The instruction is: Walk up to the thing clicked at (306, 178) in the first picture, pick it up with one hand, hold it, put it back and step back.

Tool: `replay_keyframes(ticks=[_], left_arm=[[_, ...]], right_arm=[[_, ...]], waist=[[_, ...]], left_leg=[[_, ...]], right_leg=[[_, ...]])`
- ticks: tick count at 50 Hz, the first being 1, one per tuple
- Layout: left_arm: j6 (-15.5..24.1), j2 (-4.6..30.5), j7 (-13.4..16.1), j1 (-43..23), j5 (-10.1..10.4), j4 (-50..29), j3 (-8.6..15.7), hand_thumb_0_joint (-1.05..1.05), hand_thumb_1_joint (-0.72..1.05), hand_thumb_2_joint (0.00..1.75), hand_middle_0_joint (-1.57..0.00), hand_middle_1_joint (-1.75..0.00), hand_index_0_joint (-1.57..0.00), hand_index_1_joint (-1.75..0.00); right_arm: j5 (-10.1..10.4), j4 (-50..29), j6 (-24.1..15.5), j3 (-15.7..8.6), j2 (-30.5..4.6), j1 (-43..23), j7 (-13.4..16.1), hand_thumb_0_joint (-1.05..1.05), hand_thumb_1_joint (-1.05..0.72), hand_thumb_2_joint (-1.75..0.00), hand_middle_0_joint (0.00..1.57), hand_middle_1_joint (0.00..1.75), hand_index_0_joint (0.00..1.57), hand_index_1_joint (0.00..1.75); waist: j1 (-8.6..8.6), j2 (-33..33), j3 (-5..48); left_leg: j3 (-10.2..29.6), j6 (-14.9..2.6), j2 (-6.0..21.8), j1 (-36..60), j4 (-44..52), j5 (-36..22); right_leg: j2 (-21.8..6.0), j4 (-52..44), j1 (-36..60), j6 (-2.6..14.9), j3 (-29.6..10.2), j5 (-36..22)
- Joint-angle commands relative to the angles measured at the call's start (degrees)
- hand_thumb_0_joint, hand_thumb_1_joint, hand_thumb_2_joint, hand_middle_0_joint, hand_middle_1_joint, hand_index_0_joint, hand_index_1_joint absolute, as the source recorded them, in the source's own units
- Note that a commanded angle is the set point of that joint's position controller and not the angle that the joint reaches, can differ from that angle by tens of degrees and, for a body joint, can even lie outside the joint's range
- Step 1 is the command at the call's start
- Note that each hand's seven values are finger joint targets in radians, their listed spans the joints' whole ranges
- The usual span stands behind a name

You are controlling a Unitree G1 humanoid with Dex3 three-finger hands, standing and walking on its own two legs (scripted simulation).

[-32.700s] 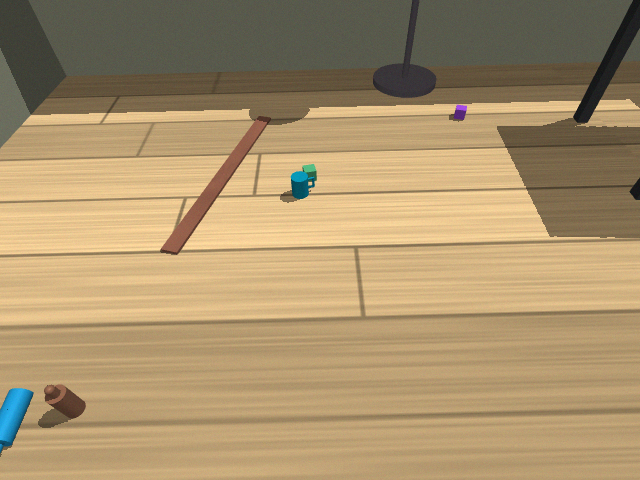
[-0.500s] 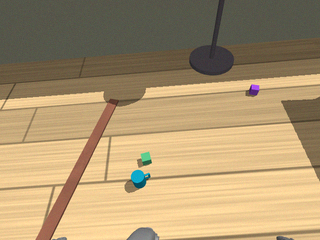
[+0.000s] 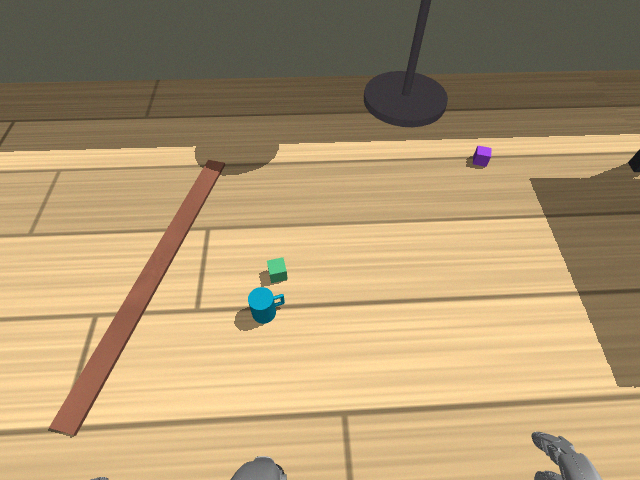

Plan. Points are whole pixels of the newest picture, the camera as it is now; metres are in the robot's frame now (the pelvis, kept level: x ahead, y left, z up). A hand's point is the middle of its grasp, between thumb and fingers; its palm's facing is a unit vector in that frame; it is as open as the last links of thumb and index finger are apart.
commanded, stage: step back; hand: left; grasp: from above
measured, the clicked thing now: (267, 304) +0.69 +0.21 -0.70
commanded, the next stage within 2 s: stand in 1.94 s
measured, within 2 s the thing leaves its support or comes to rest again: neither
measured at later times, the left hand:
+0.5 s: hand out of the picture -0.06 +0.27 -0.14, palm faces +0.09 -0.91 -0.40, open 7.4 cm
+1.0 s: hand out of the picture -0.32 +0.22 -0.11, palm faces +0.05 -0.88 -0.47, open 7.4 cm
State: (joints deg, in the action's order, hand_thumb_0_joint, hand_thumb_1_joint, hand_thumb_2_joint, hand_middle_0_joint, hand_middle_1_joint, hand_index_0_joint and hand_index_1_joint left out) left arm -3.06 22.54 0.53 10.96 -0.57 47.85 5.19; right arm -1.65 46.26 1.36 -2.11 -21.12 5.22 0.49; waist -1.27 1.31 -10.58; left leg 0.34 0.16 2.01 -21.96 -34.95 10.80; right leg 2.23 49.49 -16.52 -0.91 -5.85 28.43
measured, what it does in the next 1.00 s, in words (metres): walks backwards: right foot, then left foot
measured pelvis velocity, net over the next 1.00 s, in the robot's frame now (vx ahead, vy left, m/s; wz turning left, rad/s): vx -0.35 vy -0.06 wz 0.03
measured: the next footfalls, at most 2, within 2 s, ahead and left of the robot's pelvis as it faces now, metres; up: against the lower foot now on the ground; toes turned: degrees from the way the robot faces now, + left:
right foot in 0.04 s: +0.00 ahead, -0.13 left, +0.00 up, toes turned +4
left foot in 0.42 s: -0.13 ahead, +0.11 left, +0.00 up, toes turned +2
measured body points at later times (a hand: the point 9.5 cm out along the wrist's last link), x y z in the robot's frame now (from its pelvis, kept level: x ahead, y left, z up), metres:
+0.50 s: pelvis -0.18 -0.01 +0.00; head -0.13 +0.00 +0.44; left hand -0.07 +0.31 -0.11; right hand -0.09 -0.32 -0.12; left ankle -0.17 +0.11 -0.72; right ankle -0.08 -0.13 -0.70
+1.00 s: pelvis -0.35 -0.06 +0.01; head -0.31 -0.09 +0.46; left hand -0.33 +0.27 -0.08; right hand -0.24 -0.37 -0.13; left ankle -0.35 +0.11 -0.65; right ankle -0.33 -0.16 -0.72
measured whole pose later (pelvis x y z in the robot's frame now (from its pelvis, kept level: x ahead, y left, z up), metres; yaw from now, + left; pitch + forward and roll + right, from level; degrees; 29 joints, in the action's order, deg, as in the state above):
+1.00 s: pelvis -0.35 -0.06 +0.01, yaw +2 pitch -2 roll +2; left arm -0.9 20.1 0.6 15.4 -2.7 52.9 4.3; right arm -1.0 51.5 3.6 -3.3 -23.4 10.9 0.3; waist -2.1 -2.8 -5.7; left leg 9.0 1.1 -5.0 -25.7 -59.2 22.7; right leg -0.8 33.8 -14.8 1.9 -0.8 17.3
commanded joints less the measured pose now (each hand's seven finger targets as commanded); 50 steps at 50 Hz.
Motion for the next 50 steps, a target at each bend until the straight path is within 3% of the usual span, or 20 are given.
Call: replay_keyframes(ticks=[1,2,3,4,5,9,15,20,21,23,24,27,33,38,39,40,41,42,45,50], left_arm=[[2.64,8.44,0.57,7.59,-0.56,-0.65,2.66,0.00,0.90,0.90,-0.20,-0.30,-0.20,-0.30],[2.82,10.25,0.65,7.54,-1.30,-0.26,3.10,0.00,0.90,0.90,-0.20,-0.30,-0.20,-0.30],[3.06,14.75,0.51,7.37,-2.06,-1.00,4.30,0.00,0.90,0.90,-0.20,-0.30,-0.20,-0.30],[2.55,21.37,0.27,3.34,-1.77,-3.42,5.57,0.00,0.90,0.90,-0.20,-0.30,-0.20,-0.30],[2.71,22.13,0.64,-1.03,-1.83,-5.43,5.53,0.00,0.90,0.90,-0.20,-0.30,-0.20,-0.30],[2.95,12.70,0.99,-8.11,-1.79,-6.59,3.96,0.00,0.90,0.90,-0.20,-0.30,-0.20,-0.30],[2.34,11.38,2.29,1.43,-2.02,-6.27,3.57,0.00,0.90,0.90,-0.20,-0.30,-0.20,-0.30],[0.60,12.23,1.66,-2.77,-0.42,-7.86,2.44,0.00,0.90,0.90,-0.20,-0.30,-0.20,-0.30],[0.38,10.44,1.41,-2.29,-0.31,-8.25,1.92,0.00,0.90,0.90,-0.20,-0.30,-0.20,-0.30],[0.49,10.97,2.21,-6.14,0.07,-8.58,2.59,0.00,0.90,0.90,-0.20,-0.30,-0.20,-0.30],[0.44,12.47,2.33,-6.91,-0.42,-7.49,3.03,0.00,0.90,0.90,-0.20,-0.30,-0.20,-0.30],[0.00,11.18,1.43,-0.60,0.57,-4.16,3.01,0.00,0.90,0.90,-0.20,-0.30,-0.20,-0.30],[1.66,9.55,0.86,0.56,-0.38,-3.15,1.70,0.00,0.90,0.90,-0.20,-0.30,-0.20,-0.30],[3.15,8.77,0.83,8.41,-0.87,2.51,1.42,0.00,0.90,0.90,-0.20,-0.30,-0.20,-0.30],[3.42,11.81,0.80,7.79,-1.85,3.16,2.40,0.00,0.90,0.90,-0.20,-0.30,-0.20,-0.30],[3.53,16.80,0.81,7.59,-2.64,2.04,3.85,0.00,0.90,0.90,-0.20,-0.30,-0.20,-0.30],[3.16,23.36,1.04,2.66,-3.02,-0.78,5.04,0.00,0.90,0.90,-0.20,-0.30,-0.20,-0.30],[3.34,22.49,1.35,-1.37,-2.29,-2.07,4.99,0.00,0.90,0.90,-0.20,-0.30,-0.20,-0.30],[4.19,11.92,1.43,-6.64,-1.66,-1.94,2.50,0.00,0.90,0.90,-0.20,-0.30,-0.20,-0.30],[4.88,13.14,0.80,3.37,-2.75,-0.10,3.66,0.00,0.90,0.90,-0.20,-0.30,-0.20,-0.30]], right_arm=[[0.78,-3.38,0.89,-4.55,-15.79,0.51,0.84,0.00,-0.90,-0.90,0.20,0.30,0.20,0.30],[1.39,-3.58,1.16,-4.14,-14.16,-0.43,0.77,0.00,-0.90,-0.90,0.20,0.30,0.20,0.30],[1.81,-4.47,1.22,-3.45,-11.81,0.06,0.65,0.00,-0.90,-0.90,0.20,0.30,0.20,0.30],[1.81,-5.48,1.26,-3.79,-11.24,-2.50,1.45,0.00,-0.90,-0.90,0.20,0.30,0.20,0.30],[1.40,-4.48,1.43,-4.92,-13.87,-2.00,1.84,0.00,-0.90,-0.90,0.20,0.30,0.20,0.30],[1.79,-0.11,0.87,-3.73,-11.52,5.56,1.28,0.00,-0.90,-0.90,0.20,0.30,0.20,0.30],[0.90,-2.00,-0.20,-2.87,-10.15,3.76,1.52,0.00,-0.90,-0.90,0.20,0.30,0.20,0.30],[0.06,1.37,-0.53,-4.21,-10.91,11.92,1.13,0.00,-0.90,-0.90,0.20,0.30,0.20,0.30],[-0.52,0.90,-0.55,-5.03,-13.45,11.10,1.10,0.00,-0.90,-0.90,0.20,0.30,0.20,0.30],[-0.85,-1.44,0.08,-6.33,-23.27,6.28,0.21,0.00,-0.90,-0.90,0.20,0.30,0.20,0.30],[-0.94,-1.73,-0.48,-6.10,-21.98,2.98,0.55,0.00,-0.90,-0.90,0.20,0.30,0.20,0.30],[-1.58,-3.14,-0.43,-3.85,-14.59,-2.81,0.83,0.00,-0.90,-0.90,0.20,0.30,0.20,0.30],[-0.45,-2.78,0.52,-4.05,-13.58,1.62,0.41,0.00,-0.90,-0.90,0.20,0.30,0.20,0.30],[0.37,-2.11,2.44,-4.52,-15.83,0.26,0.22,0.00,-0.90,-0.90,0.20,0.30,0.20,0.30],[0.64,-2.35,2.51,-3.71,-12.96,0.91,0.12,0.00,-0.90,-0.90,0.20,0.30,0.20,0.30],[0.89,-3.93,2.00,-2.70,-9.54,0.59,0.10,0.00,-0.90,-0.90,0.20,0.30,0.20,0.30],[0.50,-4.86,2.08,-3.74,-11.17,-3.58,1.09,0.00,-0.90,-0.90,0.20,0.30,0.20,0.30],[0.44,-3.68,2.14,-5.29,-14.35,-2.71,1.32,0.00,-0.90,-0.90,0.20,0.30,0.20,0.30],[1.10,1.43,1.24,-3.54,-11.35,4.49,0.54,0.00,-0.90,-0.90,0.20,0.30,0.20,0.30],[0.04,1.03,-0.31,-3.06,-10.72,2.27,-0.02,0.00,-0.90,-0.90,0.20,0.30,0.20,0.30]], waist=[[0.14,-12.09,17.40],[0.22,-9.76,16.21],[0.39,3.08,13.95],[-2.36,14.21,10.40],[-1.72,14.62,5.55],[3.62,6.79,6.61],[-2.55,9.66,13.74],[1.35,8.06,17.13],[0.72,2.43,17.04],[3.96,-15.89,13.05],[3.15,-14.08,9.25],[-1.67,-7.92,7.39],[1.99,-12.50,10.86],[-0.44,-12.13,18.09],[0.28,-5.44,15.98],[-0.62,9.77,12.94],[-4.41,15.17,8.99],[-2.78,13.57,3.90],[3.70,3.02,6.08],[-3.37,7.89,9.32]], left_leg=[[9.07,-9.76,8.02,12.79,0.05,-15.25],[8.60,-6.70,5.80,4.75,-1.36,-6.99],[6.30,-2.92,-1.50,-7.08,-9.17,6.88],[5.36,-0.29,-8.14,-7.37,-22.86,23.11],[10.34,0.37,-5.70,-3.48,-31.60,23.85],[10.20,-0.05,-10.32,-5.93,-35.42,14.72],[6.52,1.47,-5.23,-9.07,-15.39,20.11],[0.20,-1.34,-3.92,9.44,13.41,0.09],[9.39,-3.46,2.01,14.02,13.65,-2.94],[30.77,-18.00,20.89,3.93,16.96,-10.24],[32.87,-19.70,22.72,-3.73,18.69,-7.69],[13.29,-12.08,10.51,0.92,14.55,-9.40],[12.21,-14.58,10.81,15.53,11.00,-7.79],[8.18,-9.48,8.05,12.99,2.07,-5.43],[6.86,-6.37,4.30,1.95,-2.48,3.73],[3.96,-2.36,-4.51,-12.09,-11.46,17.29],[9.86,0.41,-6.11,-9.13,-21.86,23.88],[13.47,0.74,-2.97,-5.25,-29.34,22.26],[10.31,-0.05,-8.70,-6.75,-29.73,11.47],[6.11,1.79,-4.43,-10.56,-13.92,14.60]], right_leg=[[-0.38,-27.85,6.63,1.23,6.19,-15.03],[-2.48,-27.11,10.21,2.58,2.20,-18.68],[-11.21,-27.82,11.65,5.81,-13.19,-16.65],[-24.18,-33.21,-3.44,15.98,-26.60,-12.71],[-27.59,-36.04,-14.28,18.96,-31.47,-10.76],[-13.15,-27.01,-3.96,10.22,-5.84,-25.92],[-16.49,-20.38,18.40,12.99,-8.04,-39.78],[-14.01,-12.52,9.49,8.16,-4.81,-35.69],[-10.82,-9.63,1.00,5.67,-3.41,-26.26],[2.25,11.88,-8.16,1.24,0.05,10.51],[1.13,19.99,-5.45,1.51,-4.94,9.57],[4.04,25.74,-9.62,2.17,-5.50,-0.66],[0.43,4.14,-8.88,-1.43,1.38,1.65],[-0.43,-31.15,7.56,1.46,7.51,-12.19],[-3.66,-29.28,11.65,2.95,-0.71,-11.82],[-14.65,-31.02,11.79,6.64,-18.27,-6.42],[-27.10,-35.77,-5.12,16.90,-30.42,-2.46],[-29.41,-38.73,-15.45,18.50,-32.59,3.00],[-12.87,-26.84,-1.44,8.69,-3.71,-23.70],[-13.82,-28.66,13.06,10.07,-7.98,-0.12]])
